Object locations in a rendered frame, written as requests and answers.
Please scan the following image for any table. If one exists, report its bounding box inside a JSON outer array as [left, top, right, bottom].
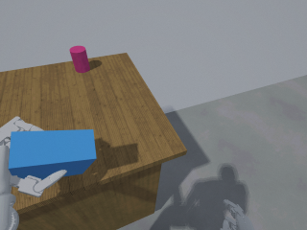
[[0, 53, 187, 230]]

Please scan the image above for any robot right hand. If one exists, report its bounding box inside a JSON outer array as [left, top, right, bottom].
[[220, 199, 254, 230]]

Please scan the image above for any left robot forearm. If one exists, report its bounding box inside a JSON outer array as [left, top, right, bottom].
[[0, 193, 19, 230]]

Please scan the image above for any sponge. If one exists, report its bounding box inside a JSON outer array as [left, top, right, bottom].
[[8, 129, 97, 180]]

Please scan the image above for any robot left hand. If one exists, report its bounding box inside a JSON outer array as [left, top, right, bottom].
[[0, 116, 67, 197]]

